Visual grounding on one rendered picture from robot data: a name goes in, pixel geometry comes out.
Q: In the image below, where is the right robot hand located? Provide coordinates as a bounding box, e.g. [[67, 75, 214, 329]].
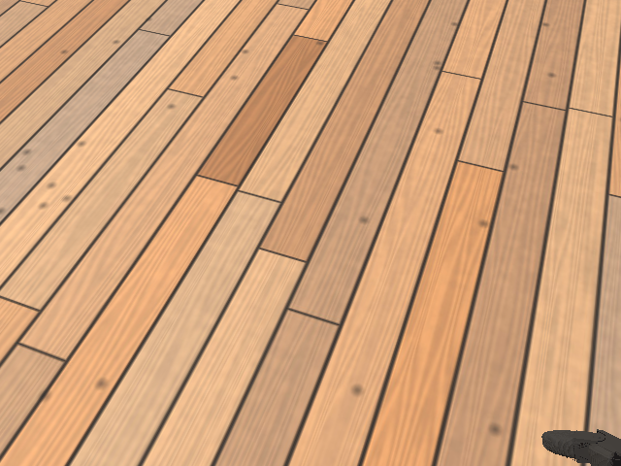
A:
[[541, 429, 621, 466]]

